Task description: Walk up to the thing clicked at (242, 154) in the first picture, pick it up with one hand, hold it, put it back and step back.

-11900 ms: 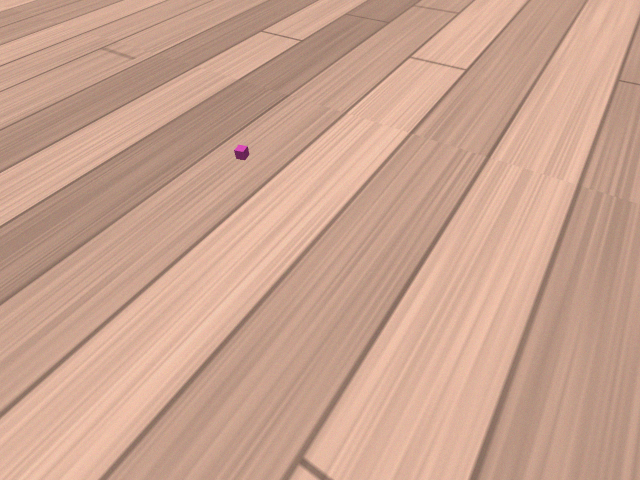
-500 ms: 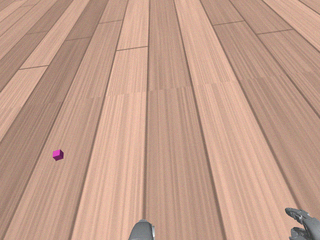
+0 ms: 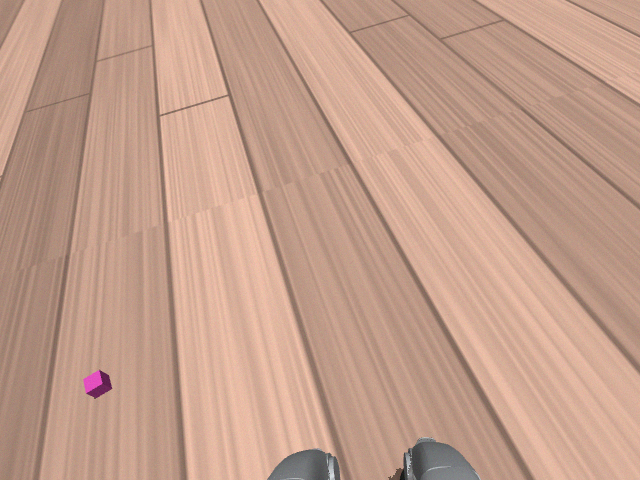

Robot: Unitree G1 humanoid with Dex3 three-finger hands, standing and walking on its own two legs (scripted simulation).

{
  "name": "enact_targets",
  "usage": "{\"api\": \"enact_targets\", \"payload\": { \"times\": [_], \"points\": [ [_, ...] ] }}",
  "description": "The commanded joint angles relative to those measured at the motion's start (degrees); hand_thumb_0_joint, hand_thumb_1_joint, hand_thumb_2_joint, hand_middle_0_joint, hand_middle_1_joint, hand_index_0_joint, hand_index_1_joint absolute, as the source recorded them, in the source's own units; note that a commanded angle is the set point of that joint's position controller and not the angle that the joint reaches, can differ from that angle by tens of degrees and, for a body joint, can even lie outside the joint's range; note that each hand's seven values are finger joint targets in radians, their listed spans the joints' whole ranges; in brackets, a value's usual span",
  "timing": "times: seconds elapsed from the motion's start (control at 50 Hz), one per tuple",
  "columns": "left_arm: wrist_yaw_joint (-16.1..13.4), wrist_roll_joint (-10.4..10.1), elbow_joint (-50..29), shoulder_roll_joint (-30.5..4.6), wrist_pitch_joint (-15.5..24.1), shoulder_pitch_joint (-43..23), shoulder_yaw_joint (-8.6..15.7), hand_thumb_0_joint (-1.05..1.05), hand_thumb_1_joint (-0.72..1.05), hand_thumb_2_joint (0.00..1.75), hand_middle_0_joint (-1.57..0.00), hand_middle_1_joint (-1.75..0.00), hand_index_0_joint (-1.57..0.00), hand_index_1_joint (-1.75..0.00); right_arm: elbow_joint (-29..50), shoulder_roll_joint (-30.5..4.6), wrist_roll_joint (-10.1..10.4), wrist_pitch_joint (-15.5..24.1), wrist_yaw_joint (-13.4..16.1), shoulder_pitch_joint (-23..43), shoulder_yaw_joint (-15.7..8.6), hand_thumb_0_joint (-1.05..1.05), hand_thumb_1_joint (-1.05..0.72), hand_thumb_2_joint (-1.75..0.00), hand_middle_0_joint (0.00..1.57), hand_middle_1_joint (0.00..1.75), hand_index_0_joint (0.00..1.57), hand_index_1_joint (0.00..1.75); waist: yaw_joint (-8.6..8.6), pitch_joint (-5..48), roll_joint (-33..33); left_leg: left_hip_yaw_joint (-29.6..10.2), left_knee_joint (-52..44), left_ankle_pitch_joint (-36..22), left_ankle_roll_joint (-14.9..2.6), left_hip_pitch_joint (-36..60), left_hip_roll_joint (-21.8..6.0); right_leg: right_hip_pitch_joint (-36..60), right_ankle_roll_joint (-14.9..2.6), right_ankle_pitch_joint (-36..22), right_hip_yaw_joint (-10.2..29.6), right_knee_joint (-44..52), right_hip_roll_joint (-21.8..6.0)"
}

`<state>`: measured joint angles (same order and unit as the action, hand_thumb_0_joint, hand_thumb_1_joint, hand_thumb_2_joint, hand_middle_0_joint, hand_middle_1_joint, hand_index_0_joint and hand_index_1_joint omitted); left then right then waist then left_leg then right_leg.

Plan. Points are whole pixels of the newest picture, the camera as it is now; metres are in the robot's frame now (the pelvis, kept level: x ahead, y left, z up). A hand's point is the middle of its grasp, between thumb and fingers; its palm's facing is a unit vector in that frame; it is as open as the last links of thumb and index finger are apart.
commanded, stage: walk up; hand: left
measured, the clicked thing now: (97, 384) +0.53 +0.86 -0.70
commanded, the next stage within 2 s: none
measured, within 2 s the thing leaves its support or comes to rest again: neither
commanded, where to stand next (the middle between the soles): +0.05 +0.83 m, yaw -33 degrees
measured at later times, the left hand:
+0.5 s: hand out of the picture +0.17 +0.55 -0.11, palm faces -0.23 -0.80 -0.56, open 7.4 cm
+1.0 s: hand out of the picture +0.20 +0.82 -0.12, palm faces -0.24 -0.72 -0.65, open 7.4 cm
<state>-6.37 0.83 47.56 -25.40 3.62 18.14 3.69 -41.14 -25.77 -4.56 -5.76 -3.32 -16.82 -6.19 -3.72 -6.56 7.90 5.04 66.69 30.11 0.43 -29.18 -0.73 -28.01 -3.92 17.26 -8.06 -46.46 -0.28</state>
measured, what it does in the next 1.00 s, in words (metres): steps to the left, turning right: left foot, then right foot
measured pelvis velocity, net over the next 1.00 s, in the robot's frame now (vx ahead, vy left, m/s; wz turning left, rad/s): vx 0.02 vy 0.51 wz -0.30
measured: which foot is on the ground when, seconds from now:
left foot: up 0.00-0.26, down 0.28-0.60, up 0.62-0.88, down 0.90-1.00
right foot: down 0.00-0.28, up 0.30-0.56, down 0.58-0.92, up 0.94-1.00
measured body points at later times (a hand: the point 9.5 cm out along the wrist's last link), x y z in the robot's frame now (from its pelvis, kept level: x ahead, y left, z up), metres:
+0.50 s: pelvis +0.03 +0.26 +0.01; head +0.08 +0.23 +0.46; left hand +0.18 +0.59 -0.07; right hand +0.03 -0.08 -0.09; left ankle +0.05 +0.32 -0.69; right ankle +0.07 +0.15 -0.64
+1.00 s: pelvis +0.02 +0.51 -0.02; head +0.05 +0.48 +0.42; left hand +0.21 +0.85 -0.08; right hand +0.03 +0.15 -0.12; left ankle +0.08 +0.64 -0.69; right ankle +0.05 +0.27 -0.66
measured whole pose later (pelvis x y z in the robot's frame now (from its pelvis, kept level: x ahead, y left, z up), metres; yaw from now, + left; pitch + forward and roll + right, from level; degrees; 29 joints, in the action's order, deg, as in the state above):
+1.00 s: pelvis +0.02 +0.51 -0.02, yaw -17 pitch -2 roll -2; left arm -7.3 1.6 48.5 -28.9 1.2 14.5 4.9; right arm -38.0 -27.6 -4.0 -4.8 -3.7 -11.9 -6.4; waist -1.0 -8.1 5.0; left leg -0.8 61.5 31.6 1.5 -27.9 -4.4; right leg -38.9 -2.2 28.7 9.8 -66.4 -2.5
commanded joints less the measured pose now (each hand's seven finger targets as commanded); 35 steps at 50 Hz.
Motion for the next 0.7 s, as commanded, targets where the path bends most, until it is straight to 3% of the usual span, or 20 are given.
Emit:
{"api": "enact_targets", "payload": {
  "times": [0.0,0.02,0.06,0.12,0.2,0.24,0.26,0.28,0.3,0.32,0.34,0.4,0.48,0.5,0.54,0.56,0.58,0.6,0.62,0.68],
  "points": [
    [-2.4,-0.2,-5.6,-18.4,0.7,1.5,5.6,0.00,0.90,0.90,-0.20,-0.30,-0.20,-0.30,8.3,-13.6,0.2,1.2,-0.1,4.8,-4.3,0.00,-0.90,-0.90,0.20,0.30,0.20,0.30,1.74,5.4,-7.0,-14.5,14.2,-4.2,1.02,-15.9,-6.2,8.3,-12.47,18.0,35.7,27.3,-22.1],
    [-2.0,0.4,-5.7,-18.8,0.8,0.2,5.9,0.00,0.90,0.90,-0.20,-0.30,-0.20,-0.30,6.6,-13.5,0.1,1.1,-0.8,2.5,-4.0,0.00,-0.90,-0.90,0.20,0.30,0.20,0.30,0.65,5.5,-10.3,-13.2,11.9,-6.8,0.36,-12.5,-5.9,5.1,-9.21,17.4,29.6,25.4,-18.2],
    [-1.1,1.5,-5.6,-19.6,0.8,-0.2,6.6,0.00,0.90,0.90,-0.20,-0.30,-0.20,-0.30,5.3,-13.0,-0.1,0.8,-2.0,0.7,-4.2,0.00,-0.90,-0.90,0.20,0.30,0.20,0.30,0.47,6.3,-14.4,-11.0,9.0,-8.1,0.03,-8.2,-5.3,1.4,-7.15,16.7,23.5,22.5,-14.3],
    [-0.5,2.1,-5.7,-22.3,0.9,-0.6,7.5,0.00,0.90,0.90,-0.20,-0.30,-0.20,-0.30,5.8,-12.4,0.2,0.5,-2.8,2.3,-4.1,0.00,-0.90,-0.90,0.20,0.30,0.20,0.30,1.44,4.9,-18.4,-7.1,1.0,-5.6,-0.49,-4.0,-5.1,-4.7,-7.23,20.5,21.3,21.1,-12.6],
    [-0.4,2.3,-5.5,-23.8,0.9,0.6,8.0,0.00,0.90,0.90,-0.20,-0.30,-0.20,-0.30,6.5,-12.3,0.4,1.2,-2.8,3.1,-4.4,0.00,-0.90,-0.90,0.20,0.30,0.20,0.30,2.55,7.1,-18.7,-4.9,-10.7,0.7,-2.12,1.7,-4.1,-4.3,-8.37,13.2,24.0,17.0,-14.0],
    [-0.5,2.1,-6.4,-19.9,0.4,-3.5,6.4,0.00,0.90,0.90,-0.20,-0.30,-0.20,-0.30,3.0,-12.9,-0.2,2.1,-1.9,-8.9,-5.6,0.00,-0.90,-0.90,0.20,0.30,0.20,0.30,-5.05,10.8,-9.0,-4.4,-26.0,-2.2,-2.39,17.9,-1.7,-13.4,-3.38,10.1,16.8,-0.7,-8.2],
    [-0.9,1.6,-6.1,-12.6,0.0,-2.6,4.3,0.00,0.90,0.90,-0.20,-0.30,-0.20,-0.30,2.8,-16.8,-1.7,2.7,-1.0,-12.6,-6.6,0.00,-0.90,-0.90,0.20,0.30,0.20,0.30,-8.23,7.3,9.7,-16.0,-41.6,7.1,-2.77,19.8,-6.7,-23.6,-0.12,16.4,7.8,-19.5,3.9],
    [-2.4,0.4,-7.6,-11.8,0.3,-5.7,3.5,0.00,0.90,0.90,-0.20,-0.30,-0.20,-0.30,4.9,-23.4,-0.5,3.4,-0.1,-5.1,-7.1,0.00,-0.90,-0.90,0.20,0.30,0.20,0.30,-5.69,3.8,21.7,-38.6,-49.7,-0.1,-7.86,13.3,-18.1,-30.7,0.79,22.0,10.6,-27.3,7.3],
    [-3.0,0.4,-6.4,-14.2,0.7,-7.6,2.9,0.00,0.90,0.90,-0.20,-0.30,-0.20,-0.30,6.3,-21.8,0.1,3.6,0.6,1.7,-6.8,0.00,-0.90,-0.90,0.20,0.30,0.20,0.30,-3.08,-0.1,12.7,-42.5,-51.3,-3.1,-10.41,7.3,-20.6,-27.1,-0.18,18.0,14.3,-29.1,2.0],
    [-2.3,-0.3,-3.7,-15.5,0.6,-5.1,3.4,0.00,0.90,0.90,-0.20,-0.30,-0.20,-0.30,7.6,-16.6,-0.2,3.7,0.9,3.8,-5.7,0.00,-0.90,-0.90,0.20,0.30,0.20,0.30,-2.26,-0.9,2.0,-31.5,-44.5,-10.7,-8.40,8.2,-17.1,-25.5,1.05,13.6,13.3,-28.1,1.0],
    [-2.0,-1.1,-1.2,-15.5,0.4,-1.4,4.0,0.00,0.90,0.90,-0.20,-0.30,-0.20,-0.30,7.8,-15.4,-0.6,3.8,1.2,3.9,-5.1,0.00,-0.90,-0.90,0.20,0.30,0.20,0.30,-1.36,1.7,1.3,-25.8,-39.5,-17.4,-7.05,11.9,-14.4,-23.9,1.58,11.5,13.1,-26.3,1.0],
    [-0.7,-1.6,0.8,-14.8,-0.1,3.8,3.8,0.00,0.90,0.90,-0.20,-0.30,-0.20,-0.30,8.9,-12.4,-0.2,4.1,1.3,5.1,-4.3,0.00,-0.90,-0.90,0.20,0.30,0.20,0.30,0.08,6.5,5.8,-16.7,-34.8,-37.0,-7.99,15.9,-12.1,-13.9,1.87,8.3,7.2,-21.8,-0.1],
    [-0.6,-1.9,-1.3,-12.1,-0.5,6.5,3.3,0.00,0.90,0.90,-0.20,-0.30,-0.20,-0.30,10.7,-11.0,-0.8,3.1,1.5,4.6,-3.6,0.00,-0.90,-0.90,0.20,0.30,0.20,0.30,1.00,7.9,4.2,-13.3,-32.0,-40.9,-8.99,14.5,-13.3,-3.0,0.80,5.5,5.5,-6.6,-2.0],
    [-0.6,-1.9,-1.2,-12.0,-0.4,8.6,3.5,0.00,0.90,0.90,-0.20,-0.30,-0.20,-0.30,11.5,-10.6,-1.0,2.7,1.4,5.6,-3.4,0.00,-0.90,-0.90,0.20,0.30,0.20,0.30,2.34,8.3,2.5,-11.1,-29.7,-40.9,-7.22,11.8,-11.6,2.8,0.21,2.5,5.4,-0.4,-2.0],
    [-1.4,-1.0,0.1,-13.6,-0.3,16.9,4.8,0.00,0.90,0.90,-0.20,-0.30,-0.20,-0.30,13.1,-9.2,0.0,2.2,1.0,7.5,-2.8,0.00,-0.90,-0.90,0.20,0.30,0.20,0.30,8.29,11.9,-3.3,-4.0,-16.4,-40.8,-0.90,2.0,-6.3,22.7,-1.94,-9.4,6.2,16.3,-2.0],
    [-1.9,0.1,-1.2,-17.4,0.0,17.7,6.1,0.00,0.90,0.90,-0.20,-0.30,-0.20,-0.30,13.2,-6.8,0.6,2.5,0.9,4.3,-2.0,0.00,-0.90,-0.90,0.20,0.30,0.20,0.30,9.08,12.8,-13.4,-3.9,-3.9,-17.3,2.44,-12.4,-2.7,33.8,-6.04,-11.3,20.9,16.5,-10.5],
    [-2.1,0.4,-4.7,-18.1,0.0,13.3,6.0,0.00,0.90,0.90,-0.20,-0.30,-0.20,-0.30,12.1,-6.6,0.5,2.1,1.2,-2.1,-1.7,0.00,-0.90,-0.90,0.20,0.30,0.20,0.30,5.00,16.4,-13.7,-9.3,7.9,6.1,4.12,-18.3,-2.8,35.0,-12.89,-9.3,40.1,17.5,-26.2],
    [-2.8,-0.2,-6.6,-19.9,0.1,7.7,6.3,0.00,0.90,0.90,-0.20,-0.30,-0.20,-0.30,12.3,-11.4,0.1,1.0,2.2,-0.8,-3.6,0.00,-0.90,-0.90,0.20,0.30,0.20,0.30,4.34,14.4,-10.0,-15.2,17.9,6.7,3.52,-17.7,-3.4,24.1,-20.10,-10.1,50.2,21.5,-33.3],
    [-3.2,-0.9,-7.7,-19.3,0.7,4.5,6.0,0.00,0.90,0.90,-0.20,-0.30,-0.20,-0.30,12.0,-13.4,0.0,0.5,2.3,2.3,-4.1,0.00,-0.90,-0.90,0.20,0.30,0.20,0.30,4.27,9.8,-4.8,-17.5,22.6,3.0,2.78,-16.2,-6.1,15.0,-20.40,-5.8,47.3,23.5,-32.0],
    [-2.4,0.4,-7.6,-18.1,1.0,-0.4,5.3,0.00,0.90,0.90,-0.20,-0.30,-0.20,-0.30,9.7,-12.3,0.7,0.6,0.5,1.1,-4.2,0.00,-0.90,-0.90,0.20,0.30,0.20,0.30,0.67,5.9,-7.5,-14.0,16.4,-6.2,-0.10,-8.4,-4.9,3.1,-10.76,3.8,27.9,19.6,-18.3]
  ]
}}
